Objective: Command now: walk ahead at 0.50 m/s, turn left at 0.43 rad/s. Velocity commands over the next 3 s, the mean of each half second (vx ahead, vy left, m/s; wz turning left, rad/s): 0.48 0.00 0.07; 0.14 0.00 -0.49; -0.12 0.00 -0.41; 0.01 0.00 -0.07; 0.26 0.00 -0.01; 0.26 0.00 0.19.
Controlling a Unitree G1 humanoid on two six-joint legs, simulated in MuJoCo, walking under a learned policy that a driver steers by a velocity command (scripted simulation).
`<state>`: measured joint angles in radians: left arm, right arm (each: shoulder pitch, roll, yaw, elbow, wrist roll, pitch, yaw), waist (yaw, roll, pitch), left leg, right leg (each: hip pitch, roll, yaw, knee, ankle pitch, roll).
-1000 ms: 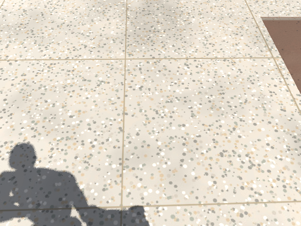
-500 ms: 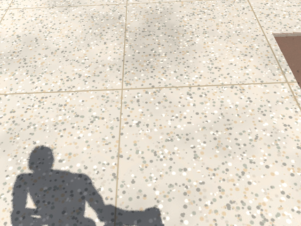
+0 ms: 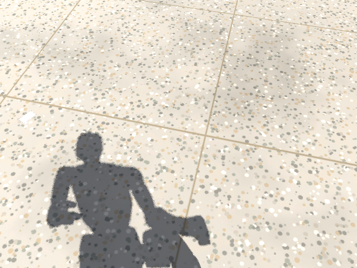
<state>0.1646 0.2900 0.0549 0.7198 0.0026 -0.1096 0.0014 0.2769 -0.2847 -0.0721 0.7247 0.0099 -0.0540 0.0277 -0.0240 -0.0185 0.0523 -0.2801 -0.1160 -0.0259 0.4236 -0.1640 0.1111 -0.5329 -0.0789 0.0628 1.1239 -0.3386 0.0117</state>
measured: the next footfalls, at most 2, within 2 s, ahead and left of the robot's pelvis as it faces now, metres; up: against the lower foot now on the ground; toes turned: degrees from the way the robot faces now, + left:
right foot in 0.32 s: +0.37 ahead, -0.14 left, +0.00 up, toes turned +4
left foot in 0.78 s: +0.56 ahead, +0.04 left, +0.00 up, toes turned -16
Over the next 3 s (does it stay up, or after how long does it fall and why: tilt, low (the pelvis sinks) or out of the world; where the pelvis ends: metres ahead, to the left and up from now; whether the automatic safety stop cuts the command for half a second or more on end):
stays up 0.53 -0.17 0.00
